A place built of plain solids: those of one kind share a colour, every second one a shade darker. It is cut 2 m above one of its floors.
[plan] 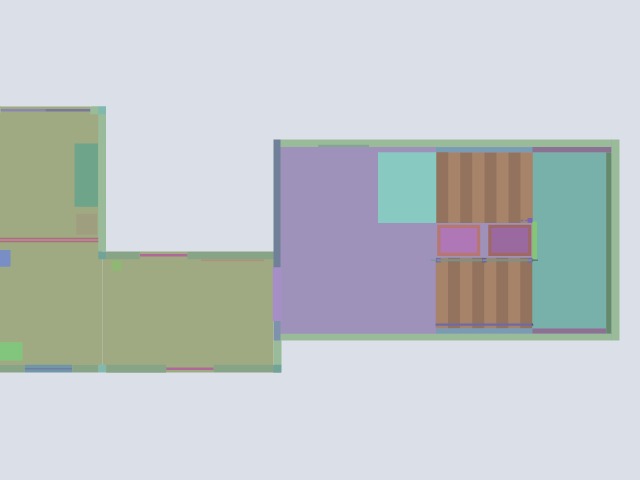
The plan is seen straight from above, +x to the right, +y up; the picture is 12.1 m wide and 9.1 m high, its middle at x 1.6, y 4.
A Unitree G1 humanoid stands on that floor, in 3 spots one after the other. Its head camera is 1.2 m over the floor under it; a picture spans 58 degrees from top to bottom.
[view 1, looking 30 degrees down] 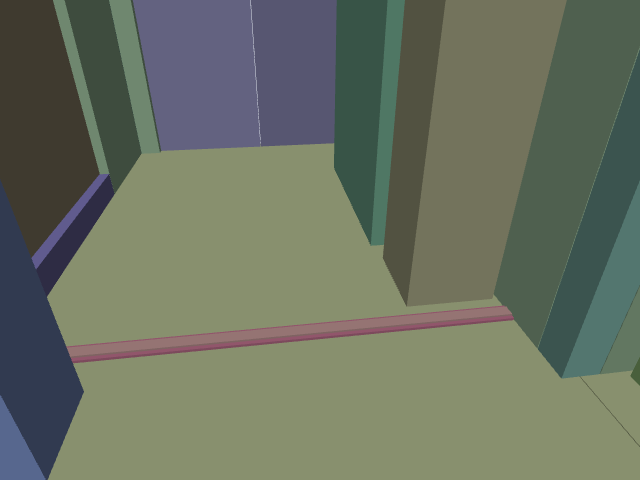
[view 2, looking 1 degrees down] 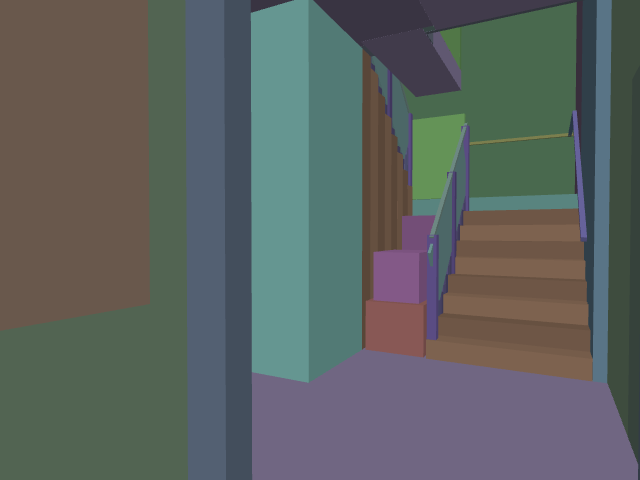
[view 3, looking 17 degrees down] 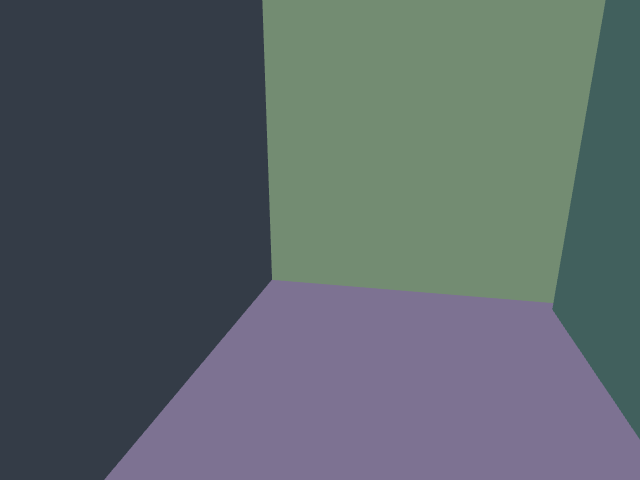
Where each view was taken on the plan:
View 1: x -3.60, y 2.68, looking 82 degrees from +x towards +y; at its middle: corr_floor_slab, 2.40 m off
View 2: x -0.28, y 2.63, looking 28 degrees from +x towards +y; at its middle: landing_slab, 3.59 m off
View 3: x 1.80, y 2.98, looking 102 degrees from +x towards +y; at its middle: wall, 2.98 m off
